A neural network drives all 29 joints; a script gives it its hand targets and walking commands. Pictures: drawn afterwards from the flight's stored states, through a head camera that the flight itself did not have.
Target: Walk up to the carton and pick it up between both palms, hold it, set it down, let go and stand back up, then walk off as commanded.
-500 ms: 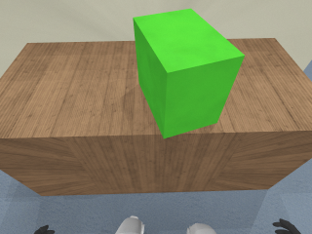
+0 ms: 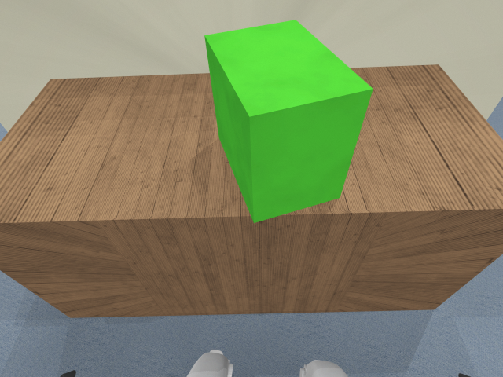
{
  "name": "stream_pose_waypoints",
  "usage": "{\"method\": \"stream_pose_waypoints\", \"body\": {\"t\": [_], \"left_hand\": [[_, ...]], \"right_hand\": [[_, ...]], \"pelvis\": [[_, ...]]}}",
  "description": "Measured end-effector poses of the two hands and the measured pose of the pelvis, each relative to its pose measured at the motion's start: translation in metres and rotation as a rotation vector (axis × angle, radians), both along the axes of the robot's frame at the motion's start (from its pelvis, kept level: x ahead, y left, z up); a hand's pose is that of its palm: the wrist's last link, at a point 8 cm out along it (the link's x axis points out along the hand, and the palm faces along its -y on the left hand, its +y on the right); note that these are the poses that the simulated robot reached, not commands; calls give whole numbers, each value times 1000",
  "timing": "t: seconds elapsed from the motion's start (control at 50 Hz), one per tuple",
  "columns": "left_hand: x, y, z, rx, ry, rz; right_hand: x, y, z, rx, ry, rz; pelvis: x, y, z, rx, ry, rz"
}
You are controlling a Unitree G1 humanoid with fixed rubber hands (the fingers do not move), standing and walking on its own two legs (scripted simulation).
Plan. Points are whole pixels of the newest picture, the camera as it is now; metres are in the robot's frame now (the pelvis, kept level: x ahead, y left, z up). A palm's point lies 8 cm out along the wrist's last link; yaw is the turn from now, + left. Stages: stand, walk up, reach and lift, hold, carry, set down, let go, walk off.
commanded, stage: walk up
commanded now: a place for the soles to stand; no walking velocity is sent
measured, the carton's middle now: (275, 120) +0.61 -0.02 +0.07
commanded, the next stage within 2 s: none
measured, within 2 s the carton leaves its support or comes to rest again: neither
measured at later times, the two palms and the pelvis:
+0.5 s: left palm out of the picture +0.09 +0.33 -0.08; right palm out of the picture +0.12 -0.32 -0.05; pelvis +0.02 +0.00 +0.01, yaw +2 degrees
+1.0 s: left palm out of the picture +0.08 +0.33 -0.09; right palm out of the picture +0.14 -0.32 -0.06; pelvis +0.03 +0.00 +0.01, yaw +1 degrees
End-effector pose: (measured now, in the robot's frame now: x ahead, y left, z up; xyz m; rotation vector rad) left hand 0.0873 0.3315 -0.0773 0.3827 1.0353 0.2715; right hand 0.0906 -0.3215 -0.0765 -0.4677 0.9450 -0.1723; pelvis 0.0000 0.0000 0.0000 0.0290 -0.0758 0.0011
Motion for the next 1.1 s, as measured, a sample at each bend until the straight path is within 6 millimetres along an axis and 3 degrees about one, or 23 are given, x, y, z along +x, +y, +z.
{"method": "stream_pose_waypoints", "body": {"t": [0.08,0.16,0.24,0.34,0.42,0.54,0.72,0.8,0.88,0.98,1.1], "left_hand": [[-1,-16,4,3,-10,-11],[-14,-20,10,9,26,5],[-23,-17,9,8,66,23],[-27,-7,-5,-28,84,46],[-18,-2,-11,-53,64,53],[4,-8,-7,-40,-2,29],[-14,0,-12,-47,37,55],[-9,6,-14,-51,33,55],[3,0,-11,-43,16,42],[-3,-5,-9,-36,30,40],[-5,7,-16,-49,62,56]], "right_hand": [[-1,-15,-3,10,7,-15],[12,-21,4,12,-11,-13],[22,-19,9,3,-3,-4],[36,-6,17,-27,9,23],[36,4,23,-34,-11,27],[33,-2,18,-27,-26,20],[48,7,21,-23,-35,30],[41,13,19,-24,-16,24],[36,6,16,-18,-4,15],[47,1,16,-10,-21,12],[61,12,19,-26,-13,29]], "pelvis": [[1,-16,1,9,-7,-2],[8,-20,8,16,-16,-2],[15,-18,11,10,-3,2],[20,-6,9,-23,14,25],[22,3,10,-23,5,32],[16,-5,6,-20,-5,24],[21,2,7,-35,-6,32],[25,8,6,-36,-13,32],[25,2,5,-31,-10,26],[31,-4,6,-23,-14,20],[40,9,6,-36,2,34]]}}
